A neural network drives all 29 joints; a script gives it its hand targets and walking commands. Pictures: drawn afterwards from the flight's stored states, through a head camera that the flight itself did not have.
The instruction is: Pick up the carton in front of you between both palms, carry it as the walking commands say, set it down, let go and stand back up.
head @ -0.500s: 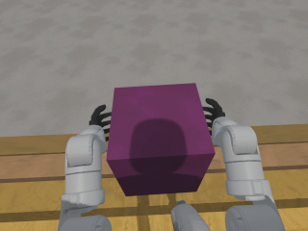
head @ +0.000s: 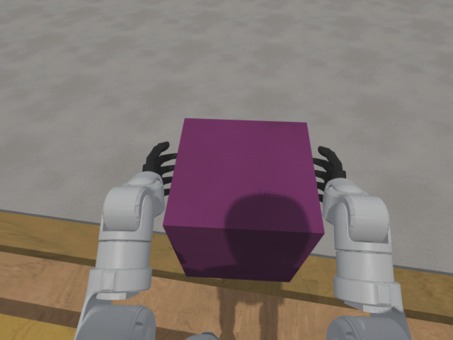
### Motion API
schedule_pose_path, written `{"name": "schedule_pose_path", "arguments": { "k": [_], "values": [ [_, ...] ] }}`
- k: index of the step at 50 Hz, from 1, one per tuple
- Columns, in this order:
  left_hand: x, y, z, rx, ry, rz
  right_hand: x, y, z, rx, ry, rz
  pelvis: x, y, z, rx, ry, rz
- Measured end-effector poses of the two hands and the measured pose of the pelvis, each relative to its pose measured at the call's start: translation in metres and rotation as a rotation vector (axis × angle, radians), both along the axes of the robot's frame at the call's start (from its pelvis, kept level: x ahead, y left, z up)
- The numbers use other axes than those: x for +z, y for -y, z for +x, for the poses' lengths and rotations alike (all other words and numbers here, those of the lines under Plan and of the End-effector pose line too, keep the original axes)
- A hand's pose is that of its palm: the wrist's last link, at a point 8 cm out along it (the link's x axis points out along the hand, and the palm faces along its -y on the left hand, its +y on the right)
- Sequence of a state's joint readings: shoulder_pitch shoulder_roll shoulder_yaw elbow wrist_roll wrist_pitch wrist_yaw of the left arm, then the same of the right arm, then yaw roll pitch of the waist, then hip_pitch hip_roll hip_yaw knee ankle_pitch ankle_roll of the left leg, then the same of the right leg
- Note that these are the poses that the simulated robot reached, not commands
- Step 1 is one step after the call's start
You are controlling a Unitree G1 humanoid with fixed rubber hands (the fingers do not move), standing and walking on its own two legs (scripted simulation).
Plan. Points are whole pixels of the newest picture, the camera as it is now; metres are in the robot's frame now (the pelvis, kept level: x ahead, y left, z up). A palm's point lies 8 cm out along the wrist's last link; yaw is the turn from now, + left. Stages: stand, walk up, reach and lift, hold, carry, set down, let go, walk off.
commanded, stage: carry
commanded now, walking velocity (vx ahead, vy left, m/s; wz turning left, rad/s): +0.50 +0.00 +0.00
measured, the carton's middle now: (241, 206) +0.35 +0.02 +0.04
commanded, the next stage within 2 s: none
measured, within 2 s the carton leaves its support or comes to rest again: neither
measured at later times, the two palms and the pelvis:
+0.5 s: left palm (200, 125) +0.70 +0.15 -0.06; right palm (299, 120) +0.73 -0.15 -0.05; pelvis +0.37 -0.03 -0.16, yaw +0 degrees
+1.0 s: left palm (217, 99) +1.07 +0.14 -0.23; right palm (286, 103) +1.05 -0.16 -0.23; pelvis +0.72 +0.02 -0.30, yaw +0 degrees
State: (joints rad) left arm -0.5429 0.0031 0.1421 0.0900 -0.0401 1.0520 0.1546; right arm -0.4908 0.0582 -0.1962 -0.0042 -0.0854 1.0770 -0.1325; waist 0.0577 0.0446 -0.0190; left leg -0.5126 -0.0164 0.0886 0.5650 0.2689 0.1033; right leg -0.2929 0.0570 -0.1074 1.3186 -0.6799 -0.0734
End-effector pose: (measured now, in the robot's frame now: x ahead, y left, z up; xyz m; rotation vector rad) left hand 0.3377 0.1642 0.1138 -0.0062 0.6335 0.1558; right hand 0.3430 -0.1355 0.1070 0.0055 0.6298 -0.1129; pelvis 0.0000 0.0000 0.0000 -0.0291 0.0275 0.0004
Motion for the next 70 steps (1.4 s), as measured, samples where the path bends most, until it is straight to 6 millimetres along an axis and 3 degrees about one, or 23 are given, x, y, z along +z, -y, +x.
{"name": "schedule_pose_path", "arguments": {
  "k": [4,10,14,17,22,28,35,40,42,49,56,61,63,66,70],
  "values": [
    [-0.033,0.017,0.074,-0.076,-0.006,-0.002,-0.031,0.017,0.053,-0.058,-0.008,-0.029,-0.037,-0.009,0.058,0.014,-0.007,0.033],
    [-0.086,0.034,0.148,-0.101,-0.141,-0.006,-0.08,0.033,0.118,-0.095,-0.142,-0.016,-0.052,-0.014,0.136,0.006,-0.028,0.036],
    [-0.109,0.037,0.202,-0.079,-0.134,-0.027,-0.095,0.036,0.181,-0.081,-0.136,-0.029,-0.067,-0.005,0.192,0.019,-0.033,0.036],
    [-0.121,0.039,0.249,-0.058,-0.082,-0.032,-0.104,0.038,0.237,-0.06,-0.083,-0.034,-0.089,0.004,0.243,0.023,-0.03,0.046],
    [-0.145,0.027,0.326,0.008,0.011,0.016,-0.133,0.027,0.34,0.025,0.011,-0.015,-0.147,0.018,0.33,-0.002,-0.002,0.027],
    [-0.2,0.01,0.393,0.051,-0.119,-0.001,-0.189,0.009,0.419,0.068,-0.118,-0.023,-0.171,0.028,0.409,0.003,-0.026,0.019],
    [-0.233,0.004,0.499,0.031,-0.107,0.018,-0.234,0.004,0.513,0.037,-0.108,0.012,-0.203,0.015,0.506,-0.005,-0.022,0.01],
    [-0.255,0.007,0.601,-0.029,0.01,0.001,-0.252,0.007,0.595,-0.021,0.01,-0.011,-0.26,0.0,0.598,0.007,0.014,0.001],
    [-0.27,0.013,0.638,-0.061,0.013,0.002,-0.266,0.013,0.623,-0.048,0.011,-0.021,-0.278,-0.007,0.627,0.004,0.004,0.018],
    [-0.333,0.029,0.725,-0.092,-0.151,-0.007,-0.329,0.028,0.697,-0.092,-0.152,-0.009,-0.297,-0.017,0.712,0.002,-0.035,0.038],
    [-0.364,0.033,0.819,-0.062,-0.106,-0.049,-0.347,0.033,0.802,-0.074,-0.108,-0.034,-0.32,-0.004,0.809,0.024,-0.046,0.042],
    [-0.377,0.039,0.904,-0.037,0.007,-0.024,-0.363,0.039,0.897,-0.043,0.006,-0.017,-0.368,0.008,0.901,0.023,-0.013,0.076],
    [-0.387,0.037,0.935,-0.032,0.012,0.006,-0.378,0.037,0.933,-0.027,0.011,-0.003,-0.385,0.01,0.926,0.012,-0.03,0.05],
    [-0.412,0.029,0.963,-0.012,-0.059,0.018,-0.405,0.029,0.969,0.006,-0.059,-0.007,-0.393,0.014,0.95,0.005,-0.055,0.033],
    [-0.437,0.015,0.982,0.035,-0.143,0.004,-0.432,0.014,0.999,0.03,-0.143,0.011,-0.393,0.016,0.98,0.009,-0.07,0.03]
  ]
}}
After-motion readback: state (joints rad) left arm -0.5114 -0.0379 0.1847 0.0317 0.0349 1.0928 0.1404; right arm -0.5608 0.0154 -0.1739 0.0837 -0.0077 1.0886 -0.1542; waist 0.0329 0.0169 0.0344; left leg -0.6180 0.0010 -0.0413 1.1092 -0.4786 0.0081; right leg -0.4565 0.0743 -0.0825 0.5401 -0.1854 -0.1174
